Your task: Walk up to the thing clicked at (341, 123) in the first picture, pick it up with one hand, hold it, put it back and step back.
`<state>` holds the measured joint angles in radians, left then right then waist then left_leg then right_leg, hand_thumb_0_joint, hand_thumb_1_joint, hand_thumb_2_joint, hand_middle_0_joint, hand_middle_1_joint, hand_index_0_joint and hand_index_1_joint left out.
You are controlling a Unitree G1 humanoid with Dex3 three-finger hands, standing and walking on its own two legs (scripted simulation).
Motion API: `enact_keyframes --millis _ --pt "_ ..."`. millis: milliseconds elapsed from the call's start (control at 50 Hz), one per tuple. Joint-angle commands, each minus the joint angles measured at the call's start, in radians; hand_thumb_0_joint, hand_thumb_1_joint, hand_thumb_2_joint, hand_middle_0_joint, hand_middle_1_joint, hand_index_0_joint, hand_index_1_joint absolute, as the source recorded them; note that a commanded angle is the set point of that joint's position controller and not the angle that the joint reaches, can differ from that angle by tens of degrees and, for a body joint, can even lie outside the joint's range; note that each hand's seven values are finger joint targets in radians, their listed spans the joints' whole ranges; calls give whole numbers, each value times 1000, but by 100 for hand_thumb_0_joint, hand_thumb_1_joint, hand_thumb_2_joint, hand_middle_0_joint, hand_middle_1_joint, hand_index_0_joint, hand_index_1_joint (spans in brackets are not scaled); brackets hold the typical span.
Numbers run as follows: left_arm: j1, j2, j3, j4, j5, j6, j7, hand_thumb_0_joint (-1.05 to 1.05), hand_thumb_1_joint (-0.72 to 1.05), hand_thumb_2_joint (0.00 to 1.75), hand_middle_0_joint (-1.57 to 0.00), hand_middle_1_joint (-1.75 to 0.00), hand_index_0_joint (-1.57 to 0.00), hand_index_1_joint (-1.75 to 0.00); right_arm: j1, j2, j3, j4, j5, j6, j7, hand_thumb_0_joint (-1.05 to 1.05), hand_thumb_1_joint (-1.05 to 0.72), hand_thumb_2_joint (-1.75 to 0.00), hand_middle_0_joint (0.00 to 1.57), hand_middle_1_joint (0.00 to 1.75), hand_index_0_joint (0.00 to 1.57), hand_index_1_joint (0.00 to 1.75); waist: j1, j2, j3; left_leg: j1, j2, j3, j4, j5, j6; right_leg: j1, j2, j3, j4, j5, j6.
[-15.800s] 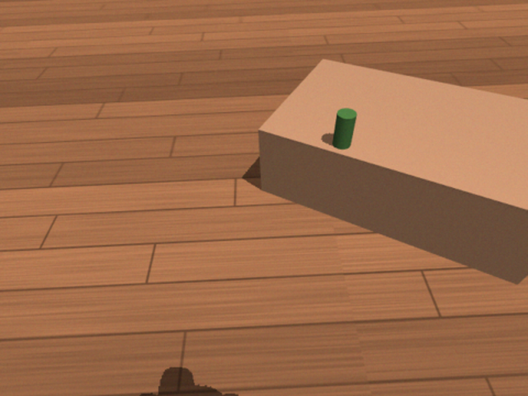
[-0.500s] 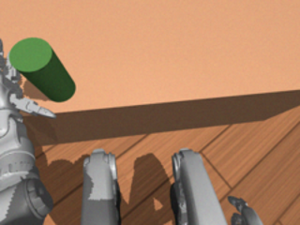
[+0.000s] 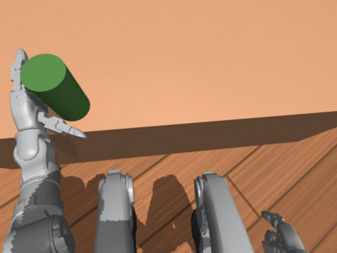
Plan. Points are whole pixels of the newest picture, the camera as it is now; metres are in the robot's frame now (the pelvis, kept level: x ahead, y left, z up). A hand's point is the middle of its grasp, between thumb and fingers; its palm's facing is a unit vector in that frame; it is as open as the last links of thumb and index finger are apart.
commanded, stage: close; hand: left
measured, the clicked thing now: (61, 92) +0.46 +0.25 +0.00
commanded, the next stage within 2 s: settle in 0.96 s
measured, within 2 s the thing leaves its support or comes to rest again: leaves its support in 1.50 s
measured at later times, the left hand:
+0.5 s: hand (62, 97) +0.45 +0.25 -0.01, palm faces +0.24 -0.97 -0.01, open 14.0 cm
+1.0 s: hand (61, 96) +0.45 +0.26 -0.01, palm faces +0.23 -0.97 -0.01, open 10.6 cm
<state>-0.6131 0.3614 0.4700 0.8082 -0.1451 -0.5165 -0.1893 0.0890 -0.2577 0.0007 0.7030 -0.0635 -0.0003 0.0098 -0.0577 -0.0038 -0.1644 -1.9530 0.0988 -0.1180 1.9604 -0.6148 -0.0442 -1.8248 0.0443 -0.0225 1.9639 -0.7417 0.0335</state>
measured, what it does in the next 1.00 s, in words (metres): stands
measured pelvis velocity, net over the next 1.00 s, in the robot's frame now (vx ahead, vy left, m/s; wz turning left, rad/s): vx -0.01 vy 0.00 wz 0.00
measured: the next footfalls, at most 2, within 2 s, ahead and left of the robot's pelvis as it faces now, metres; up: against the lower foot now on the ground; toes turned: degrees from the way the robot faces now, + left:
none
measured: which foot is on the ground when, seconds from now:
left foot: down 0.00-1.00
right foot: down 0.00-1.00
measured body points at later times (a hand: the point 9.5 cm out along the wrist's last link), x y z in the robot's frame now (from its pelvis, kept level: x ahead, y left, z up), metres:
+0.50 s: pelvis +0.00 +0.00 +0.00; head +0.20 +0.04 +0.40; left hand +0.43 +0.30 -0.01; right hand +0.13 -0.26 -0.14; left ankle +0.09 +0.15 -0.43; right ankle +0.06 -0.13 -0.43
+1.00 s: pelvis -0.01 +0.00 -0.02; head +0.18 +0.04 +0.39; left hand +0.43 +0.31 -0.01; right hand +0.12 -0.26 -0.15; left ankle +0.09 +0.15 -0.43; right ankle +0.06 -0.13 -0.43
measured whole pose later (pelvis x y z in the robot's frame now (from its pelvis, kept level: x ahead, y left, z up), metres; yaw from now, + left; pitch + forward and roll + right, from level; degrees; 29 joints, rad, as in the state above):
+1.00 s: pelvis -0.01 +0.00 -0.02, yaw +0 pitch +33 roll -4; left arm -0.73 0.41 0.45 0.95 -0.13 -0.55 -0.19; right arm 0.11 -0.25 0.02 0.69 -0.07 0.04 0.02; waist -0.06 -0.01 -0.16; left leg -2.00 0.09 -0.12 2.01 -0.59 -0.04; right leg -1.88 0.05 -0.01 2.03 -0.73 0.04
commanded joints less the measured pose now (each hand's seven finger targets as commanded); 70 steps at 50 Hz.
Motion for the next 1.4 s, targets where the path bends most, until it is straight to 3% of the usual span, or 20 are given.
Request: enact_keyframes --millis 0,60,80,240,300,340,380,400,480,580,620,680,720,860,920,940,1020,1160,1300,1380 --pt "-240 204 20 -211 -7 -80 15 0 -61 1 -6 -4 -7 -3 128 -170 -61 -55 -2 -5 -5 0 -94 -91 20 30 20 30 11 122 -621 572 -21 46 -182 196 60 214 11 -44 -257 272 -63" --pt "-271 225 25 -223 -7 -92 14 0 -51 9 -19 -17 -21 -15 124 -171 -59 -50 -3 -2 -4 0 -93 -90 20 30 20 30 6 116 -627 565 -19 46 -162 224 64 221 11 -42 -241 302 -60" --pt "-282 201 2 -217 -7 -93 9 0 -52 9 -21 -19 -23 -17 124 -167 -58 -52 -5 -1 -2 0 -94 -90 20 30 20 30 -5 117 -624 560 -20 46 -159 212 64 214 10 -40 -243 295 -60" --pt "-298 235 17 -216 -7 -78 12 0 -43 23 -40 -35 -42 -33 128 -165 -55 -70 0 14 -1 0 -94 -90 20 30 20 30 3 117 -624 545 -22 50 -183 156 61 228 11 -37 -264 241 -62" --pt "-299 196 -7 -208 -10 -69 7 0 -39 26 -46 -41 -48 -38 131 -163 -56 -71 2 16 -2 0 -94 -90 20 30 20 30 -7 111 -617 546 -22 48 -186 132 61 214 10 -38 -265 223 -64" --pt "-283 226 13 -200 -9 -63 12 0 -34 30 -49 -44 -52 -42 133 -169 -58 -71 6 16 -4 0 -93 -90 20 30 20 30 7 110 -604 546 -22 45 -193 126 60 214 9 -39 -265 219 -65" --pt "-282 200 7 -190 -10 -67 14 0 -30 31 -52 -46 -54 -44 134 -167 -56 -73 8 16 -2 0 -93 -90 20 30 20 30 -5 102 -580 534 -20 33 -197 114 57 184 9 -49 -245 210 -67" --pt "-266 215 24 -171 -12 -68 16 0 -28 32 -54 -47 -56 -45 131 -169 -54 -71 8 17 -1 0 -93 -90 20 30 20 30 3 96 -574 527 -20 36 -188 133 59 190 9 -47 -243 225 -65" --pt "-302 207 5 -203 -10 -80 13 0 -19 40 -64 -56 -66 -54 145 -162 -55 -71 3 17 0 0 -93 -90 20 30 20 30 -4 102 -619 533 -23 53 -165 197 66 243 9 -34 -254 286 -58" --pt "-325 244 16 -165 9 -82 22 0 -7 50 -73 -65 -75 -63 151 -169 -57 -67 -1 22 0 0 -92 -90 20 30 20 30 -5 122 -610 537 -19 52 -169 150 63 206 12 -36 -250 238 -64" --pt "-340 219 4 -143 4 -79 23 0 -3 54 -77 -69 -79 -67 151 -172 -54 -63 0 24 1 0 -92 -90 20 30 20 30 -18 121 -583 531 -17 47 -175 125 61 183 11 -43 -243 221 -65" --pt "-355 240 10 -96 6 -80 23 0 -1 58 -82 -75 -85 -73 152 -174 -51 -64 1 23 -2 0 -92 -90 20 30 20 30 -32 90 -546 468 -20 52 -165 80 63 183 10 -39 -251 186 -60" --pt "-378 268 18 -110 6 -86 22 0 3 60 -86 -79 -89 -76 149 -172 -49 -69 0 24 -3 0 -92 -89 20 30 20 30 -24 81 -555 439 -23 63 -158 68 64 205 10 -23 -266 171 -58" --pt "-418 248 -10 -49 18 -83 23 0 14 88 -110 -108 -113 -105 156 -171 -41 -70 -3 28 -4 0 -92 -90 20 30 20 30 -48 64 -540 408 -25 62 -143 51 64 184 10 -29 -251 159 -59" --pt "-409 233 -13 -4 16 -75 21 0 14 92 -113 -112 -116 -109 165 -178 -40 -69 -3 29 -1 0 -91 -89 20 30 20 30 -49 73 -526 414 -24 60 -141 45 62 160 11 -37 -238 153 -62" --pt "-427 262 5 -19 17 -79 23 0 14 94 -114 -113 -116 -110 162 -184 -41 -70 -2 31 -1 0 -91 -89 20 30 20 30 -42 73 -526 412 -24 56 -142 25 61 146 11 -40 -234 135 -64" --pt "-414 246 -14 47 17 -76 21 0 15 97 -116 -117 -120 -114 145 -179 -33 -80 1 29 0 0 -90 -89 20 30 20 30 -50 47 -463 352 -28 57 -147 -41 61 124 11 -38 -245 70 -62" --pt "-441 269 -22 11 30 -62 10 0 12 107 -114 -125 -117 -123 160 -191 -38 -82 4 36 -3 0 -91 -90 20 30 20 30 -48 96 -497 416 -28 40 -175 -68 54 103 7 -51 -233 56 -68" --pt "-474 325 12 -156 16 -35 23 0 9 106 -115 -124 -117 -123 177 -184 -47 -78 13 42 -15 0 -91 -90 20 30 20 30 -23 113 -650 503 -28 53 -182 47 58 223 4 -31 -267 160 -63" --pt "-537 371 20 -279 18 -19 37 0 10 108 -115 -125 -117 -124 194 -183 -50 -73 17 44 -23 0 -92 -90 20 30 20 30 -16 199 -702 623 -24 38 -234 65 54 223 2 -36 -284 173 -70"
